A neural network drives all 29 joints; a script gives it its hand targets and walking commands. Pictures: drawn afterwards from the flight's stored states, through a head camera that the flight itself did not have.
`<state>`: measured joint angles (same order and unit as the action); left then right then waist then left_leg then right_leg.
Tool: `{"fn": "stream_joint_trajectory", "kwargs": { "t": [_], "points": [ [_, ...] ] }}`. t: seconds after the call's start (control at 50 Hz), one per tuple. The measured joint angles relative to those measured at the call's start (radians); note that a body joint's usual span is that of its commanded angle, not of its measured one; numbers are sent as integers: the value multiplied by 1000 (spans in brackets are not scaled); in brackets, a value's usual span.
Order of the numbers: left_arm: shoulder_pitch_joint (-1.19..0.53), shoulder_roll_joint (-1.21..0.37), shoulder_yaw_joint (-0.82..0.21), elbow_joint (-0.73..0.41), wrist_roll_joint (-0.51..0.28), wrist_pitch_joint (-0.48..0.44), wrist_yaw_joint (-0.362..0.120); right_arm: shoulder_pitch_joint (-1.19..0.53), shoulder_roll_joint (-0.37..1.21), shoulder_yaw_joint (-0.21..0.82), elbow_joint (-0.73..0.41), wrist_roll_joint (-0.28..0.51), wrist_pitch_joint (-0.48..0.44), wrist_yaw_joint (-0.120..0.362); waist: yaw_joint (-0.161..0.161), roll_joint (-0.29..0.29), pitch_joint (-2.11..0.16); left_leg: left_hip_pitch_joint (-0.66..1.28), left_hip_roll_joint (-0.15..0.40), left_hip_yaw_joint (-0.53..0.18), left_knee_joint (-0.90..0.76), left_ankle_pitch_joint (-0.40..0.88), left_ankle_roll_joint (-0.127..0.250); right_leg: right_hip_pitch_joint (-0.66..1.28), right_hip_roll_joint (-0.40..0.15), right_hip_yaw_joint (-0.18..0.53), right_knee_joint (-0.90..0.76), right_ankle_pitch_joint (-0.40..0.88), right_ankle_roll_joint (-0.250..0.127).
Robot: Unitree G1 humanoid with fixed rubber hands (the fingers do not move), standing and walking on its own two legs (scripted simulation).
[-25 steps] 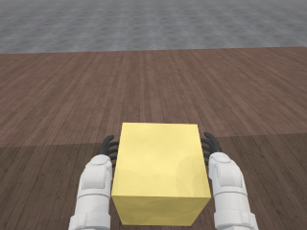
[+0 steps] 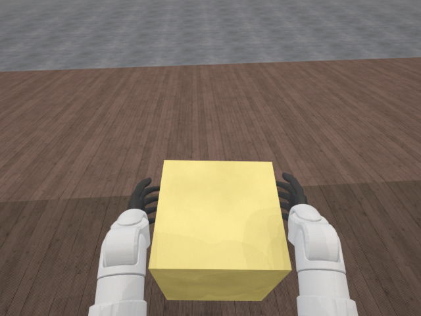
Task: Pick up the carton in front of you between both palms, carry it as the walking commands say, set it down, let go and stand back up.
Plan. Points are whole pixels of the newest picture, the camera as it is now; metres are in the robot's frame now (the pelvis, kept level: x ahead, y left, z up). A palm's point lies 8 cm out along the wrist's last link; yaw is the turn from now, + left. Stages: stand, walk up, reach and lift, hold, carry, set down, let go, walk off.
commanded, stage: carry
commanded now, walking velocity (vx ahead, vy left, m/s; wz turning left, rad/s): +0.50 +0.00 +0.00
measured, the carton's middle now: (216, 235) +0.29 +0.00 -0.01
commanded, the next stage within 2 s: none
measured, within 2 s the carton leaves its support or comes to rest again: neither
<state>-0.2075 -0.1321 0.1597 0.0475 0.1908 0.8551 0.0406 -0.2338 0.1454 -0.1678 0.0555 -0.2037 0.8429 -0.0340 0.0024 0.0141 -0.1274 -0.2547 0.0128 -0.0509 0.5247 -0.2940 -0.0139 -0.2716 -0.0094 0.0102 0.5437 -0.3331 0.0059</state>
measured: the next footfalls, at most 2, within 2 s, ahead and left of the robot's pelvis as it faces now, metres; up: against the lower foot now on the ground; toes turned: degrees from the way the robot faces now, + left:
right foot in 0.42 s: +0.27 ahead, -0.10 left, +0.00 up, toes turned -8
left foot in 0.82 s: +0.62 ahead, +0.11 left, +0.00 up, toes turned +13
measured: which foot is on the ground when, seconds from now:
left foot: down 0.00-0.42, up 0.44-0.80, down 0.82-1.00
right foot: down 0.00-0.18, up 0.20-0.40, down 0.42-0.82, up 0.84-1.00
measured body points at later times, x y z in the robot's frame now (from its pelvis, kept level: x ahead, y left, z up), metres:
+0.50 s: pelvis +0.22 -0.02 -0.01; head +0.22 -0.03 +0.44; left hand +0.50 +0.13 +0.08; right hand +0.51 -0.17 +0.08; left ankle +0.08 +0.09 -0.68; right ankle +0.24 -0.09 -0.74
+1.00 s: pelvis +0.54 +0.04 +0.01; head +0.58 +0.05 +0.45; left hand +0.83 +0.18 +0.05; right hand +0.82 -0.12 +0.05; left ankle +0.58 +0.10 -0.74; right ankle +0.45 -0.08 -0.65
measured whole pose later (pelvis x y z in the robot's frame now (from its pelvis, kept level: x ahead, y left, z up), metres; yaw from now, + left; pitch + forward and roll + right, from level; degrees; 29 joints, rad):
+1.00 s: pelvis +0.54 +0.04 +0.01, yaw -2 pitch +4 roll +0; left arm -0.12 -0.13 0.10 -0.33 0.12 1.18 0.09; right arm -0.14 0.13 -0.09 -0.31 -0.11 1.16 -0.09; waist -0.03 0.00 -0.01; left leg -0.32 0.02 0.27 0.41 -0.18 0.10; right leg -0.46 -0.07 -0.08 1.12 -0.33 -0.02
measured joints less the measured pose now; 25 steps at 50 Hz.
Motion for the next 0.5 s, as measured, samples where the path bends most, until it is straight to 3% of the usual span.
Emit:
{"fn": "stream_joint_trajectory", "kwargs": {
  "t": [0.06, 0.1, 0.16, 0.2, 0.28, 0.38, 0.44, 0.5],
  "points": [
    [5, 0, -27, -65, -32, 75, 22, 27, -17, 18, -90, 33, 79, -16, -1, 7, -30, -43, 25, 21, 90, -108, 4, 3, -4, -35, -6, 27, 0],
    [8, -8, -48, -101, -38, 127, 41, 39, -38, 20, -134, 61, 131, -22, -1, -7, -40, -77, 29, 76, 129, -155, 12, 17, -17, -47, -22, 5, 0],
    [26, -4, -64, -195, -50, 205, 60, 32, -46, 28, -192, 98, 201, -32, -2, -32, -33, -69, 8, 159, 6, -81, 21, 46, -44, -45, -50, -16, 8],
    [46, 7, -51, -270, -63, 246, 62, 22, -21, 36, -225, 101, 229, -40, 5, -48, -31, -37, -3, 188, -40, 39, 31, 26, -62, -40, 22, -58, 8],
    [86, 7, -20, -348, -95, 300, 56, 58, -8, 86, -295, 87, 282, -54, 5, 0, -35, 20, 29, 197, -66, -37, 26, -106, -36, -101, 244, -192, -7],
    [84, 3, -46, -408, -102, 342, 59, 82, -12, 85, -410, 95, 350, -68, -22, 39, 1, 135, 65, 177, -144, -67, -8, -177, -7, -177, 53, -14, -8],
    [43, -2, -61, -415, -96, 353, 59, 67, -13, 52, -455, 104, 368, -69, -31, 38, 14, 122, 93, 165, 34, -172, -22, -134, -2, -226, -28, 165, -50],
    [19, -6, -71, -383, -81, 368, 61, 50, -11, 19, -435, 114, 386, -69, -17, 13, 14, -57, 73, 128, 428, -196, 4, -89, -5, -233, -4, 64, -88]
  ]
}}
